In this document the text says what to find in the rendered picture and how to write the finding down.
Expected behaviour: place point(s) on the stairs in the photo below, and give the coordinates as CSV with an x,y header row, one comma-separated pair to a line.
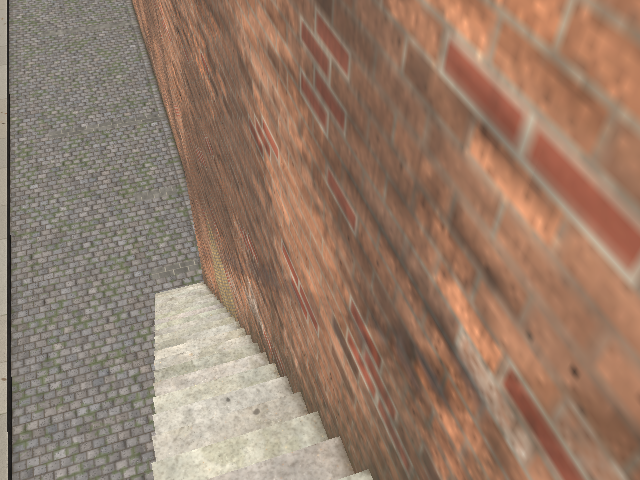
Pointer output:
x,y
222,411

